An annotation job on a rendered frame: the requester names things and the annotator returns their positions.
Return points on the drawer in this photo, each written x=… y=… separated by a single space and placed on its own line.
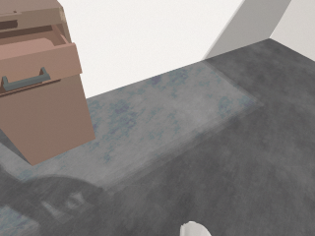
x=23 y=52

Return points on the right robot thigh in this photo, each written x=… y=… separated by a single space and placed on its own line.
x=193 y=229

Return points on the cabinet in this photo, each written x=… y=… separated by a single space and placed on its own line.
x=48 y=119

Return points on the handle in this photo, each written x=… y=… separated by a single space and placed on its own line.
x=26 y=82
x=11 y=17

